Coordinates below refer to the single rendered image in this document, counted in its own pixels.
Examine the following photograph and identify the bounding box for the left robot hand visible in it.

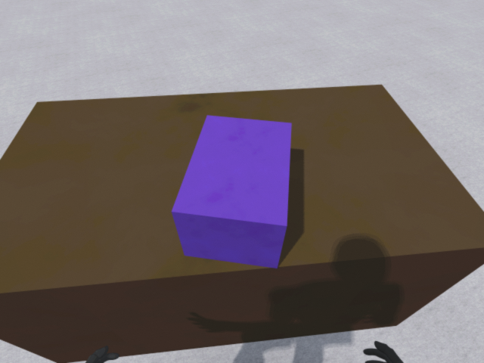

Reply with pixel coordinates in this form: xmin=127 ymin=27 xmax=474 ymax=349
xmin=86 ymin=346 xmax=119 ymax=363

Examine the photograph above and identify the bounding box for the carton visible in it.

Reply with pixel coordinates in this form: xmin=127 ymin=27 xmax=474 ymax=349
xmin=172 ymin=115 xmax=292 ymax=268

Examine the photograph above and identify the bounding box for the pedestal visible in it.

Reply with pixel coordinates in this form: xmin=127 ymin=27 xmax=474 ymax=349
xmin=0 ymin=85 xmax=484 ymax=363

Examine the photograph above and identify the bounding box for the right robot hand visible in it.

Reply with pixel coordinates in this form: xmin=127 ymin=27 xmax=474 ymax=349
xmin=363 ymin=341 xmax=404 ymax=363

